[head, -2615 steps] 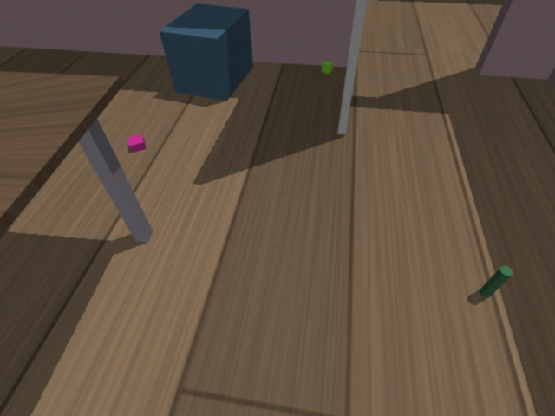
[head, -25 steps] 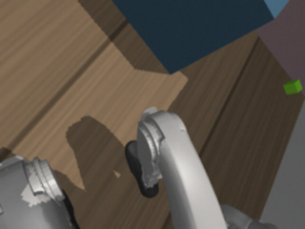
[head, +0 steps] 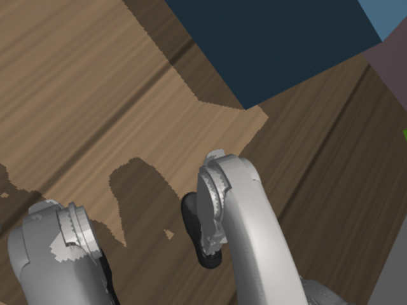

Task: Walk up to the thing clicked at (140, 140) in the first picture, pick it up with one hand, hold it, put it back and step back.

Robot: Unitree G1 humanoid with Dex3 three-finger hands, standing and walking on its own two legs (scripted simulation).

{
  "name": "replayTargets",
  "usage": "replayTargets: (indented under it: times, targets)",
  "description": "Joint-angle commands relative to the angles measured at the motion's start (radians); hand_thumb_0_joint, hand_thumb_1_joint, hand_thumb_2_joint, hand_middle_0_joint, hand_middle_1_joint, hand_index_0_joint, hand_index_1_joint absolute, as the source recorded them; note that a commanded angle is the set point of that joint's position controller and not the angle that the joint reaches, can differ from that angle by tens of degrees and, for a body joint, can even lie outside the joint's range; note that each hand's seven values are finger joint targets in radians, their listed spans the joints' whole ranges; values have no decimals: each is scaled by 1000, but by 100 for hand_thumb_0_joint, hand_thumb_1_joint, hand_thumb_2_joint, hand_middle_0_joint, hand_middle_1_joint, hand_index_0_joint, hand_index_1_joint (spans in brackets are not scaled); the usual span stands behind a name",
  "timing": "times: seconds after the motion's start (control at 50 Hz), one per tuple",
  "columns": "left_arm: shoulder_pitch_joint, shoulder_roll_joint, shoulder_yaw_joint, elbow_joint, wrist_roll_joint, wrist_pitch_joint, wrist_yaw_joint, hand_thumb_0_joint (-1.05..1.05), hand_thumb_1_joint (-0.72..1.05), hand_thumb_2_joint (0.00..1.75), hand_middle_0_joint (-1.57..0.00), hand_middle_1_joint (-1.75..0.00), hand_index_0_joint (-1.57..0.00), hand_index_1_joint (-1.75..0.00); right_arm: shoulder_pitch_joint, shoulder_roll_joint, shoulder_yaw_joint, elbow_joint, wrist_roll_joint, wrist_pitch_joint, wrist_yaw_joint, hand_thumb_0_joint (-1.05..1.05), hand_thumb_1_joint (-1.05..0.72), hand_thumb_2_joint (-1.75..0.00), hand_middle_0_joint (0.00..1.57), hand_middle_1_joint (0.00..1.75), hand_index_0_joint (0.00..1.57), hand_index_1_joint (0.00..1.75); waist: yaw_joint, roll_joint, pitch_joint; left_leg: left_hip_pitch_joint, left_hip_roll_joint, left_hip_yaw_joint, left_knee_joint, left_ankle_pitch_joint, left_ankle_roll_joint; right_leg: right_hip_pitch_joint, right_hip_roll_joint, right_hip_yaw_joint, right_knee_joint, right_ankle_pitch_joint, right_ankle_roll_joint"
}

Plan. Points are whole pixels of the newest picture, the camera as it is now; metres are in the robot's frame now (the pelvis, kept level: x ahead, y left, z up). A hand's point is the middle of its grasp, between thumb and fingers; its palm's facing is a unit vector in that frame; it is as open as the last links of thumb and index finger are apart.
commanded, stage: withdraw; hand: left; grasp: from above
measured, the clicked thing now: out of the picture +0.43 +0.35 -0.30
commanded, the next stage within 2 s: home in 0.56 s
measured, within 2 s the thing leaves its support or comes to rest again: neither
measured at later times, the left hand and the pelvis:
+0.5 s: hand out of the picture +0.39 +0.35 -0.11, palm faces -0.38 -0.27 -0.89, open 12.5 cm; pelvis +0.00 -0.01 +0.03, yaw +7 degrees
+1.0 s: hand out of the picture +0.36 +0.35 -0.12, palm faces -0.37 -0.19 -0.91, open 10.8 cm; pelvis +0.01 +0.00 +0.03, yaw +7 degrees
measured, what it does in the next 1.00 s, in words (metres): stands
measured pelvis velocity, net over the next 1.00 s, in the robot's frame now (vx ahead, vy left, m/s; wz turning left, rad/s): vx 0.01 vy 0.00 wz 0.11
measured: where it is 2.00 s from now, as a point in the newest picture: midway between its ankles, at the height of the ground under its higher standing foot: (157, 269)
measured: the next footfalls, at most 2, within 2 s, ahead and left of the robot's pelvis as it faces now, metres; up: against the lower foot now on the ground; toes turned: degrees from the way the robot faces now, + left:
none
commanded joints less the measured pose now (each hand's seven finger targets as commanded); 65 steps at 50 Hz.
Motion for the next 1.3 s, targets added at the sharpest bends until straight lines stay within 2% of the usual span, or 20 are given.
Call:
replayTargets:
  times: [0.0, 0.1, 0.2, 0.28, 0.36, 0.48, 0.52, 0.6, 0.64, 0.7, 0.78, 0.84, 0.86, 0.92, 0.98, 1.04, 1.12, 1.22, 1.26, 1.28]
  targets:
    - [-92, 134, -110, -266, 70, 29, -41, 0, -44, 90, -16, -93, -17, -92, 216, -268, -165, 29, 53, 12, -29, 0, -91, -90, 20, 30, 20, 30, 56, 546, -950, 547, 18, 166, -326, 282, 19, 383, 37, -99, -170, 278, -104]
    - [-50, -25, -227, -289, 119, 15, -152, 0, -37, 84, -23, -87, -24, -86, 232, -209, -216, 65, 77, 30, -75, 0, -91, -90, 20, 30, 20, 30, 48, 380, -850, 455, 1, 180, -366, 207, 42, 322, 39, -63, -226, 197, -100]
    - [-147, -40, -310, -281, 197, -78, -262, 0, -27, 77, -30, -79, -31, -78, 214, -171, -247, 77, 73, 28, -131, 0, -90, -90, 20, 30, 20, 30, 29, 285, -777, 448, -18, 187, -408, 67, 50, 288, 35, -23, -297, 14, -98]
    - [-185, -40, -350, -225, 292, -172, -309, 0, -25, 77, -31, -79, -32, -78, 190, -143, -240, 64, 69, 37, -175, 0, -90, -89, 20, 30, 20, 30, 49, 271, -759, 451, -29, 205, -425, 30, 45, 268, 25, -7, -300, -41, -104]
    - [-143, 11, -343, -105, 373, -258, -320, 0, -27, 78, -32, -78, -32, -78, 181, -121, -215, 41, 59, 57, -211, 0, -90, -90, 20, 30, 20, 30, 66, 208, -742, 395, -40, 237, -409, 60, 52, 317, 23, 6, -310, -44, -103]
    - [-82, 130, -279, -61, 442, -410, -338, 0, -22, 74, -37, -74, -37, -74, 185, -123, -200, 14, 45, 79, -246, 0, -90, -90, 20, 30, 20, 30, 107, 149, -783, 338, -44, 261, -362, 109, 66, 392, 8, 23, -298, -19, -87]
    - [-86, 128, -293, -61, 477, -457, -346, 0, -22, 75, -35, -75, -36, -74, 192, -128, -202, 3, 41, 93, -255, 0, -90, -90, 20, 30, 20, 30, 92, 158, -779, 345, -41, 255, -352, 108, 68, 368, 4, 17, -289, -8, -85]
    - [-46, 150, -282, -173, 519, -564, -351, 0, -24, 75, -33, -77, -34, -76, 207, -135, -217, 1, 39, 124, -268, 0, -90, -90, 20, 30, 20, 30, 107, 196, -851, 393, -34, 245, -335, 162, 63, 380, 0, -1, -253, 69, -80]
    - [-19, 156, -279, -289, 538, -615, -350, 0, -24, 75, -32, -78, -34, -76, 209, -137, -232, -4, 37, 139, -273, 0, -90, -89, 20, 30, 20, 30, 121, 295, -914, 489, -30, 239, -343, 223, 51, 366, -3, -15, -225, 134, -86]
    - [37, 179, -238, -455, 549, -669, -340, 0, 0, 99, -26, -66, -23, -68, 207, -142, -270, -17, 36, 168, -281, 0, -89, -90, 20, 30, 20, 30, 136, 363, -973, 565, -28, 230, -350, 286, 37, 342, -9, -22, -195, 180, -93]
    - [122, 196, -193, -610, 563, -689, -332, 0, 13, 93, -24, -57, -22, -58, 201, -150, -325, -49, 35, 205, -291, 0, -89, -90, 20, 30, 20, 30, 174, 409, -1044, 663, -24, 224, -370, 316, 32, 315, -18, -20, -199, 184, -106]
    - [178, 174, -186, -711, 537, -680, -346, 0, 19, 91, -23, -53, -21, -55, 199, -139, -357, -68, 46, 227, -296, 0, -89, -90, 20, 30, 20, 30, 205, 431, -1100, 719, -23, 216, -423, 297, 31, 316, -22, -13, -217, 172, -107]
    - [226, 149, -188, -677, 531, -668, -355, 0, 20, 92, -23, -54, -22, -55, 202, -141, -366, -74, 49, 233, -300, 0, -89, -90, 20, 30, 20, 30, 200, 401, -1047, 703, -25, 208, -439, 277, 34, 302, -22, -16, -231, 154, -107]
    - [298, 93, -219, -787, 482, -641, -410, 0, 27, 93, -23, -53, -22, -54, 192, -126, -382, -105, 72, 253, -309, 0, -89, -90, 20, 30, 20, 30, 227, 382, -1092, 728, -22, 209, -496, 249, 44, 353, -19, -5, -280, 154, -104]
    - [420, 11, -260, -968, 389, -601, -485, 0, 34, 94, -23, -51, -22, -52, 157, -112, -383, -149, 103, 270, -326, 0, -89, -90, 20, 30, 20, 30, 236, 338, -1090, 748, -23, 196, -564, 254, 50, 422, -21, 0, -341, 176, -95]
    - [560, -55, -305, -948, 295, -556, -568, 0, 46, 98, -24, -50, -22, -52, 115, -97, -358, -167, 127, 281, -344, 0, -89, -90, 20, 30, 20, 30, 215, 185, -928, 642, -24, 198, -604, 168, 75, 467, -8, 9, -428, 134, -83]
    - [655, -116, -328, -1160, 136, -521, -654, 0, 60, 98, -23, -46, -22, -47, 57, -82, -346, -222, 146, 275, -360, 0, -89, -90, 20, 30, 20, 30, 240, 185, -920, 706, -14, 183, -696, 143, 75, 541, -6, 20, -492, 127, -81]
    - [767, -157, -301, -1280, -5, -501, -687, 0, 75, 96, -22, -40, -21, -40, -10, -49, -321, -271, 167, 253, -392, 0, -90, -90, 20, 30, 20, 30, 256, 170, -852, 764, -4, 171, -806, 86, 73, 613, -9, 35, -577, 84, -82]
    - [811, -145, -263, -1348, -47, -490, -680, 0, 79, 93, -21, -36, -21, -36, -24, -39, -320, -297, 172, 245, -405, 0, -90, -90, 20, 30, 20, 30, 276, 167, -909, 816, -7, 186, -830, 94, 75, 681, -9, 48, -621, 86, -83]
    - [846, -179, -282, -1375, -69, -481, -680, 0, 76, 94, -21, -37, -21, -38, -32, -33, -319, -301, 174, 242, -412, 0, -90, -90, 20, 30, 20, 30, 267, 180, -887, 830, -8, 192, -850, 104, 73, 693, -12, 52, -640, 93, -83]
